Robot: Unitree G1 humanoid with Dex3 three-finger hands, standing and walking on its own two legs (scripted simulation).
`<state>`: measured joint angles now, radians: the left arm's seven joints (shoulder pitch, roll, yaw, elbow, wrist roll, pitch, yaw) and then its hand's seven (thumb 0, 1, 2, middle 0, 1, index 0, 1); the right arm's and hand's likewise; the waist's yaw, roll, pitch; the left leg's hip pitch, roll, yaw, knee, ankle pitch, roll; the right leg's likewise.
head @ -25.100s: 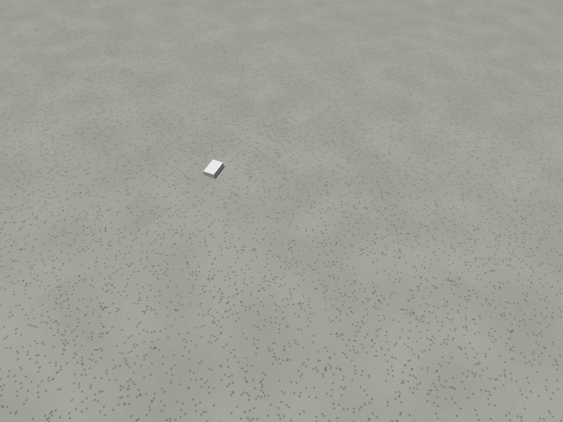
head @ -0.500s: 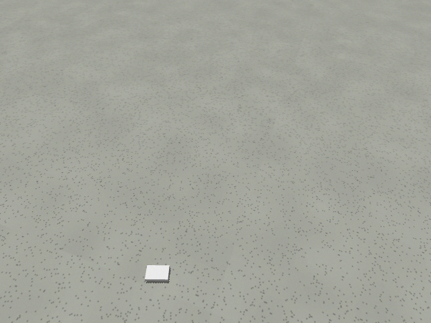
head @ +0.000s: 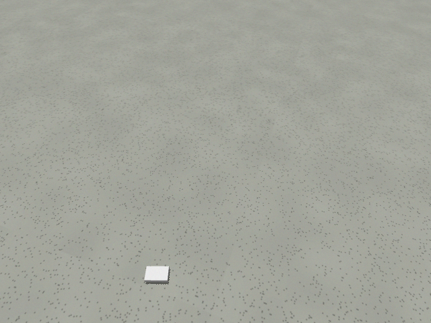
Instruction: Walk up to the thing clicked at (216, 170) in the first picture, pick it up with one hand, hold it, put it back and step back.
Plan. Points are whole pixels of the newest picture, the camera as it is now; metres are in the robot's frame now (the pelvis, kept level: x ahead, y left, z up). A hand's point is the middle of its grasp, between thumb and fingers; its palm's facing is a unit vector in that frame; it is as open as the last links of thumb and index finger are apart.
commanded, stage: stand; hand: left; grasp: from above
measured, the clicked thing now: (157, 274) +0.45 +0.24 -0.77
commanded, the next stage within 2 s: rise first in 0.14 s
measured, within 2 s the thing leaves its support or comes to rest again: neither
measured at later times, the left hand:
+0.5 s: hand out of the picture +0.16 +0.25 -0.17, palm faces -0.02 -0.94 -0.35, open 9.0 cm
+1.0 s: hand out of the picture +0.13 +0.26 -0.23, palm faces -0.15 -0.88 -0.45, open 13.7 cm
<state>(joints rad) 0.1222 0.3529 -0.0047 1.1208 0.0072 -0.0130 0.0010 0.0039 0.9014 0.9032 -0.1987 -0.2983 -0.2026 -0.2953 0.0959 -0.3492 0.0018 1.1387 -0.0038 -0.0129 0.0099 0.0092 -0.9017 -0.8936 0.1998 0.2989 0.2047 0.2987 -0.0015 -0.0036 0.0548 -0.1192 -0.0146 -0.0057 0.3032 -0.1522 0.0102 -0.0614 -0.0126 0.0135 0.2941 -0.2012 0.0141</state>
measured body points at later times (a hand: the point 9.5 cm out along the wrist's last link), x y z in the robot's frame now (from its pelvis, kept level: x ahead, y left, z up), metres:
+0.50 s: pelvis -0.01 +0.00 -0.02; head +0.05 +0.01 +0.42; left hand +0.16 +0.30 -0.15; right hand +0.09 -0.27 -0.14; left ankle +0.01 +0.11 -0.75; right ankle -0.02 -0.13 -0.75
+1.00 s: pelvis +0.00 +0.01 -0.09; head +0.09 +0.02 +0.35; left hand +0.14 +0.31 -0.20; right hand +0.16 -0.25 -0.18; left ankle +0.01 +0.11 -0.75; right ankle -0.02 -0.13 -0.75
